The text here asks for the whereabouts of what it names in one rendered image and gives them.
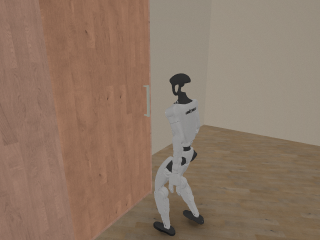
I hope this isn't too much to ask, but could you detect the robot left hand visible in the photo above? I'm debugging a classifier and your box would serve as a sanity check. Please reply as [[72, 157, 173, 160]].
[[168, 172, 182, 196]]

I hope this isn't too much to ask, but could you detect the handle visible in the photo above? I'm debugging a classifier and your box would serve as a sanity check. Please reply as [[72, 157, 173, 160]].
[[143, 85, 150, 117]]

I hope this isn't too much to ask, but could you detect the wardrobe door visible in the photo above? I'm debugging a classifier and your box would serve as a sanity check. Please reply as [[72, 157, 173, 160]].
[[38, 0, 151, 240], [0, 0, 75, 240]]

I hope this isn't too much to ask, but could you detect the robot right upper arm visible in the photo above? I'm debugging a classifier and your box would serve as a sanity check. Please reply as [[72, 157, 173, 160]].
[[191, 99, 201, 130]]

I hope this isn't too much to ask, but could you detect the robot head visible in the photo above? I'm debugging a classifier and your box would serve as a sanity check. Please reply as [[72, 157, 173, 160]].
[[169, 73, 192, 104]]

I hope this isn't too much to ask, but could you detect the robot torso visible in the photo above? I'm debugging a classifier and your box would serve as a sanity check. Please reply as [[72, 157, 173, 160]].
[[171, 100, 197, 166]]

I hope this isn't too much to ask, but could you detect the left robot forearm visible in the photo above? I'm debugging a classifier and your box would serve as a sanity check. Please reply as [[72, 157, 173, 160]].
[[172, 136, 184, 174]]

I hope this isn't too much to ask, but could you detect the robot left upper arm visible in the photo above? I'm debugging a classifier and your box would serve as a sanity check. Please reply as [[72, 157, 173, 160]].
[[165, 104, 185, 144]]

